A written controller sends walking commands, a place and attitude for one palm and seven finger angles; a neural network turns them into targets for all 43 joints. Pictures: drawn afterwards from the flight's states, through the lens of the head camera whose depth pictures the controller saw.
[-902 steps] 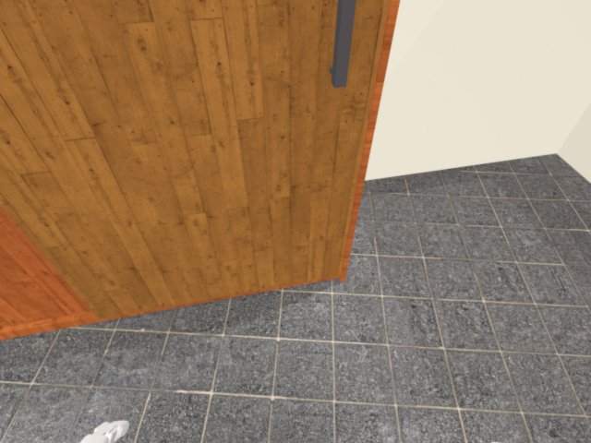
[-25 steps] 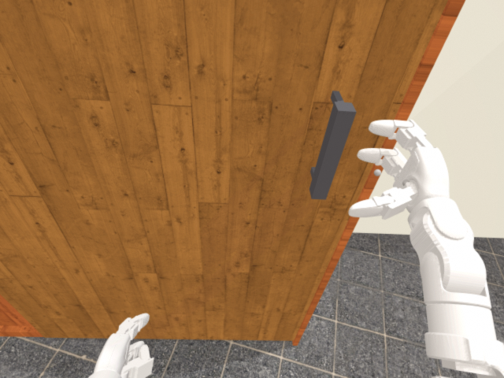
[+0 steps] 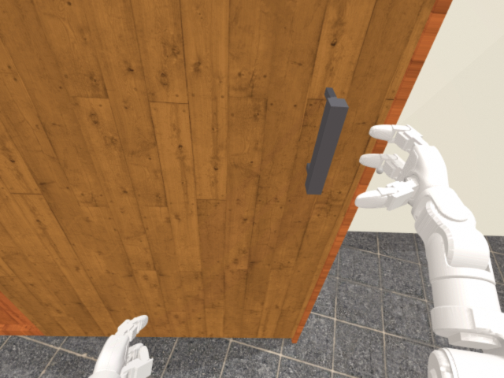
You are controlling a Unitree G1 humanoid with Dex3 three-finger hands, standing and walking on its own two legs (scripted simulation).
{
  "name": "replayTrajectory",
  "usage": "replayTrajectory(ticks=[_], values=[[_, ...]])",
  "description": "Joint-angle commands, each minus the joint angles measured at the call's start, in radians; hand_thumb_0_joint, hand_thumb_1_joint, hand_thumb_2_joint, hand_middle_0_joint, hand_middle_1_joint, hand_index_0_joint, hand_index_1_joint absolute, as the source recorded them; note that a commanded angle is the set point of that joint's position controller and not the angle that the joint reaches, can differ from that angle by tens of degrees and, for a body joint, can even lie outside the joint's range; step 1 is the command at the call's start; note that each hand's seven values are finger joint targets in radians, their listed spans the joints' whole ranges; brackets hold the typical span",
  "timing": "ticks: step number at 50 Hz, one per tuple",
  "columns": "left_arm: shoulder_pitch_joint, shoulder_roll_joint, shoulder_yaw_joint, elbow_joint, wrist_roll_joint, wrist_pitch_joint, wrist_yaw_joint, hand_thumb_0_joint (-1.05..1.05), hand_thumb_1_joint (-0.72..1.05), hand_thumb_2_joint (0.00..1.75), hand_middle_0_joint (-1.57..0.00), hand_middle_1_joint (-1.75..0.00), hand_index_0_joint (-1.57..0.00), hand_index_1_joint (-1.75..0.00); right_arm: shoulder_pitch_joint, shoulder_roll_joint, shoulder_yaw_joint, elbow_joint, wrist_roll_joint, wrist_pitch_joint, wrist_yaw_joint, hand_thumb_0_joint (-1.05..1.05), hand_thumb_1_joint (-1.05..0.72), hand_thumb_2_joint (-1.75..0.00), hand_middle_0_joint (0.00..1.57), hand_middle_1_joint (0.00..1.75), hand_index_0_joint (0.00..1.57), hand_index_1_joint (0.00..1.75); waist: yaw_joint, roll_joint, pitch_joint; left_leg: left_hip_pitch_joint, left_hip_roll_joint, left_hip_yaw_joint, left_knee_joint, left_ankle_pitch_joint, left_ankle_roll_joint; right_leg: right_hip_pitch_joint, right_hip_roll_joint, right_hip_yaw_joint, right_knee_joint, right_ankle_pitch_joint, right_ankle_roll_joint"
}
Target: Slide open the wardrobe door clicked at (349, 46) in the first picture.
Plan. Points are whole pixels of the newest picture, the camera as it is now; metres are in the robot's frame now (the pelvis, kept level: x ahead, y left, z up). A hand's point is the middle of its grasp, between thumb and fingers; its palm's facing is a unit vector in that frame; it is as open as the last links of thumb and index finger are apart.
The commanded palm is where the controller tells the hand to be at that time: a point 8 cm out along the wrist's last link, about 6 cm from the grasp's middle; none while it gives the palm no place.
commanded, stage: move the hooked fingers beside the handle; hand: right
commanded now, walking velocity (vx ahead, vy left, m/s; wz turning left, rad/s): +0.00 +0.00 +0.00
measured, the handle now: (321, 142) +0.44 -0.07 +0.20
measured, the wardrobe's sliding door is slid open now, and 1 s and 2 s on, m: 0.00 0.00 0.00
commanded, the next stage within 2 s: none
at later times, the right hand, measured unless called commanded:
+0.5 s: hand (371, 185) +0.36 -0.14 +0.18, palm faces -0.07 +1.00 -0.02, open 14.0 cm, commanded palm +0.35 -0.19 +0.20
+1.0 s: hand (376, 149) +0.38 -0.13 +0.24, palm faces -0.05 +1.00 -0.04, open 14.0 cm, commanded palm +0.35 -0.18 +0.20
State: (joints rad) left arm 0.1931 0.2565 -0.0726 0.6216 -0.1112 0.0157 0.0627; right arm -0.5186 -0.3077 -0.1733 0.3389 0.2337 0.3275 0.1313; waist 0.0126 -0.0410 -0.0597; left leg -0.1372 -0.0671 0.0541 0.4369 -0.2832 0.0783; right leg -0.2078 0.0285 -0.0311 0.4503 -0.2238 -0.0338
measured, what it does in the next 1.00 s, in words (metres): stands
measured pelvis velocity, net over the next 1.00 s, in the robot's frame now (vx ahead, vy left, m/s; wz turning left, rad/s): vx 0.00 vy -0.01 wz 0.00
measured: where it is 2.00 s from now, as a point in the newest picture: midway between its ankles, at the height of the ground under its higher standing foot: outside the picture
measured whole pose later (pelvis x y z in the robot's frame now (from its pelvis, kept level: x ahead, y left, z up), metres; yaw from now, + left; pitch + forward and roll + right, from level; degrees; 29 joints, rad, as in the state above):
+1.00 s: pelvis +0.00 -0.01 +0.00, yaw +0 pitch -2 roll +0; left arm 0.20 0.24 -0.07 0.66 -0.09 0.02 0.05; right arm -0.52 -0.24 -0.11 0.18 0.21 0.27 0.06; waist 0.00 -0.04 -0.05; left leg -0.09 -0.05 0.05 0.42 -0.28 0.07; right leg -0.16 0.04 -0.03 0.43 -0.22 -0.05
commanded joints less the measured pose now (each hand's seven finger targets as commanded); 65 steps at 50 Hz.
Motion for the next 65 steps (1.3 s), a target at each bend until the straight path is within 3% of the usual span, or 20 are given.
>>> replayTrajectory(ticks=[1, 4, 7, 8, 12, 15, 18, 22, 24, 27, 31, 34, 39, 43, 49, 52, 57, 60, 62, 65], values=[[-0.146, 0.106, 0.052, -0.192, 0.009, -0.074, 0.009, 0.0, 0.9, 0.9, -0.2, -0.3, -0.2, -0.3, -0.425, -0.092, 0.001, -0.35, 0.026, -0.104, 0.018, 0.0, 0.5, -0.3, 0.3, 1.2, 0.3, 1.2, 0.0, 0.043, -0.22, -0.048, 0.078, -0.071, -0.061, 0.315, -0.068, 0.176, -0.015, 0.058, -0.01, 0.177, -0.033], [-0.154, 0.093, 0.046, -0.195, 0.026, -0.109, 0.013, 0.0, 0.9, 0.9, -0.2, -0.3, -0.2, -0.3, -0.558, -0.179, -0.055, -0.588, 0.027, -0.231, -0.012, 0.0, 0.5, -0.3, 0.3, 1.2, 0.3, 1.2, -0.008, -0.013, -0.377, 0.027, 0.074, -0.076, -0.037, 0.365, -0.055, 0.267, -0.017, 0.067, -0.012, 0.263, -0.034], [-0.136, 0.089, 0.044, -0.158, 0.033, -0.128, 0.01, 0.0, 0.9, 0.9, -0.2, -0.3, -0.2, -0.3, -0.496, -0.154, -0.054, -0.52, 0.014, -0.253, -0.044, 0.0, 0.5, -0.3, 0.3, 1.2, 0.3, 1.2, -0.009, -0.016, -0.357, 0.008, 0.065, -0.058, -0.032, 0.365, -0.051, 0.3, -0.031, 0.069, -0.016, 0.306, -0.023], [-0.122, 0.101, 0.051, -0.142, 0.03, -0.119, 0.01, 0.0, 0.9, 0.9, -0.2, -0.3, -0.2, -0.3, -0.428, -0.201, -0.102, -0.439, 0.008, -0.227, -0.056, 0.0, 0.5, -0.3, 0.3, 1.2, 0.3, 1.2, -0.017, 0.042, -0.316, 0.008, 0.061, -0.059, -0.05, 0.349, -0.056, 0.266, -0.035, 0.067, -0.024, 0.282, -0.024], [-0.119, 0.111, 0.049, -0.126, 0.016, -0.075, 0.004, 0.0, 0.9, 0.9, -0.2, -0.3, -0.2, -0.3, -0.251, -0.048, -0.002, -0.151, -0.003, -0.043, -0.05, 0.0, 0.5, -0.3, 0.3, 1.2, 0.3, 1.2, -0.017, 0.078, -0.098, -0.079, 0.063, -0.046, -0.079, 0.281, -0.06, 0.143, -0.028, 0.055, -0.047, 0.179, -0.017], [-0.118, 0.122, 0.051, -0.155, 0.008, -0.037, -0.001, 0.0, 0.9, 0.9, -0.2, -0.3, -0.2, -0.3, -0.17, -0.035, 0.0, -0.133, 0.004, 0.048, -0.031, 0.0, 0.5, -0.3, 0.3, 1.2, 0.3, 1.2, -0.026, 0.106, -0.09, -0.057, 0.068, -0.04, -0.078, 0.31, -0.061, 0.119, -0.027, 0.054, -0.049, 0.194, -0.016], [-0.142, 0.109, 0.054, -0.194, 0.019, -0.045, -0.005, 0.0, 0.9, 0.9, -0.2, -0.3, -0.2, -0.3, -0.243, -0.062, -0.027, -0.344, 0.012, -0.021, -0.034, 0.0, 0.5, -0.3, 0.3, 1.2, 0.3, 1.2, -0.031, 0.112, -0.185, -0.023, 0.065, -0.041, -0.058, 0.363, -0.055, 0.174, -0.027, 0.058, -0.031, 0.256, -0.022], [-0.159, 0.081, 0.046, -0.203, 0.037, -0.094, 0.0, 0.0, 0.9, 0.9, -0.2, -0.3, -0.2, -0.3, -0.522, -0.119, -0.015, -0.694, -0.002, -0.208, -0.068, 0.0, 0.5, -0.3, 0.3, 1.2, 0.3, 1.2, -0.009, -0.008, -0.364, -0.005, 0.061, -0.051, -0.027, 0.368, -0.044, 0.332, -0.037, 0.073, -0.018, 0.356, -0.018], [-0.145, 0.08, 0.044, -0.177, 0.046, -0.109, 0.001, 0.0, 0.9, 0.9, -0.2, -0.3, -0.2, -0.3, -0.496, -0.133, -0.021, -0.698, -0.011, -0.245, -0.086, 0.0, 0.5, -0.3, 0.3, 1.2, 0.3, 1.2, -0.006, -0.056, -0.381, -0.02, 0.059, -0.049, -0.026, 0.36, -0.042, 0.375, -0.047, 0.084, -0.015, 0.395, -0.007], [-0.139, 0.087, 0.042, -0.133, 0.039, -0.099, 0.0, 0.0, 0.9, 0.9, -0.2, -0.3, -0.2, -0.3, -0.401, -0.065, 0.016, -0.484, -0.016, -0.173, -0.086, 0.0, 0.5, -0.3, 0.3, 1.2, 0.3, 1.2, 0.004, -0.021, -0.243, -0.054, 0.053, -0.034, -0.049, 0.326, -0.041, 0.311, -0.047, 0.08, -0.03, 0.336, 0.004], [-0.118, 0.111, 0.045, -0.11, 0.016, -0.034, 0.003, 0.0, 0.9, 0.9, -0.2, -0.3, -0.2, -0.3, -0.229, 0.05, 0.081, -0.11, -0.007, 0.048, -0.056, 0.0, 0.5, -0.3, 0.3, 1.2, 0.3, 1.2, 0.008, 0.121, -0.015, -0.122, 0.055, -0.026, -0.095, 0.227, -0.055, 0.13, -0.034, 0.076, -0.06, 0.144, -0.005], [-0.134, 0.116, 0.047, -0.148, 0.014, -0.013, 0.0, 0.0, 0.9, 0.9, -0.2, -0.3, -0.2, -0.3, -0.207, 0.055, 0.066, -0.134, 0.009, 0.094, -0.04, 0.0, 0.5, -0.3, 0.3, 1.2, 0.3, 1.2, -0.011, 0.136, -0.064, -0.089, 0.065, -0.034, -0.092, 0.249, -0.057, 0.13, -0.025, 0.069, -0.055, 0.157, -0.016], [-0.173, 0.084, 0.044, -0.209, 0.04, -0.051, 0.0, 0.0, 0.9, 0.9, -0.2, -0.3, -0.2, -0.3, -0.507, -0.167, -0.076, -0.614, -0.003, -0.153, -0.094, 0.0, 0.5, -0.3, 0.3, 1.2, 0.3, 1.2, -0.038, 0.046, -0.351, 0.042, 0.069, -0.063, -0.044, 0.349, -0.044, 0.257, -0.022, 0.069, -0.033, 0.298, -0.021], [-0.137, 0.071, 0.04, -0.161, 0.049, -0.094, -0.007, 0.0, 0.9, 0.9, -0.2, -0.3, -0.2, -0.3, -0.522, -0.149, -0.031, -0.648, -0.033, -0.271, -0.121, 0.0, 0.5, -0.3, 0.3, 1.2, 0.3, 1.2, -0.012, -0.066, -0.396, -0.006, 0.055, -0.051, -0.032, 0.348, -0.04, 0.372, -0.049, 0.08, -0.02, 0.393, -0.001], [-0.117, 0.116, 0.044, -0.113, 0.013, -0.023, 0.002, 0.0, 0.9, 0.9, -0.2, -0.3, -0.2, -0.3, -0.211, 0.028, 0.063, -0.047, -0.004, 0.044, -0.044, 0.0, 0.5, -0.3, 0.3, 1.2, 0.3, 1.2, 0.001, 0.139, 0.003, -0.095, 0.06, -0.044, -0.116, 0.248, -0.066, 0.103, -0.027, 0.054, -0.064, 0.129, -0.016], [-0.127, 0.12, 0.046, -0.148, 0.004, -0.006, 0.0, 0.0, 0.9, 0.9, -0.2, -0.3, -0.2, -0.3, -0.203, 0.04, 0.059, -0.083, 0.014, 0.104, -0.017, 0.0, 0.5, -0.3, 0.3, 1.2, 0.3, 1.2, -0.008, 0.139, -0.039, -0.085, 0.069, -0.05, -0.111, 0.264, -0.075, 0.104, -0.019, 0.055, -0.053, 0.135, -0.024], [-0.168, 0.084, 0.047, -0.223, 0.036, -0.058, -0.005, 0.0, 0.9, 0.9, -0.2, -0.3, -0.2, -0.3, -0.501, -0.134, -0.047, -0.657, 0.007, -0.162, -0.075, 0.0, 0.5, -0.3, 0.3, 1.2, 0.3, 1.2, -0.038, 0.043, -0.374, 0.081, 0.072, -0.074, -0.044, 0.408, -0.052, 0.24, -0.008, 0.053, -0.031, 0.298, -0.03], [-0.134, 0.07, 0.045, -0.178, 0.052, -0.093, -0.006, 0.0, 0.9, 0.9, -0.2, -0.3, -0.2, -0.3, -0.51, -0.214, -0.103, -0.712, -0.017, -0.293, -0.119, 0.0, 0.5, -0.3, 0.3, 1.2, 0.3, 1.2, -0.028, -0.013, -0.436, 0.093, 0.07, -0.076, -0.026, 0.42, -0.051, 0.295, -0.026, 0.053, -0.025, 0.353, -0.027], [-0.142, 0.073, 0.044, -0.151, 0.045, -0.091, -0.006, 0.0, 0.9, 0.9, -0.2, -0.3, -0.2, -0.3, -0.449, -0.185, -0.082, -0.584, -0.025, -0.275, -0.117, 0.0, 0.5, -0.3, 0.3, 1.2, 0.3, 1.2, -0.019, -0.003, -0.365, 0.081, 0.067, -0.076, -0.042, 0.425, -0.058, 0.274, -0.027, 0.042, -0.026, 0.327, -0.027], [-0.139, 0.1, 0.041, -0.122, 0.024, -0.049, 0.003, 0.0, 0.9, 0.9, -0.2, -0.3, -0.2, -0.3, -0.316, -0.113, -0.028, -0.253, -0.022, -0.101, -0.073, 0.0, 0.5, -0.3, 0.3, 1.2, 0.3, 1.2, -0.004, 0.056, -0.114, -0.012, 0.07, -0.083, -0.103, 0.354, -0.079, 0.147, -0.015, 0.03, -0.042, 0.173, -0.026]])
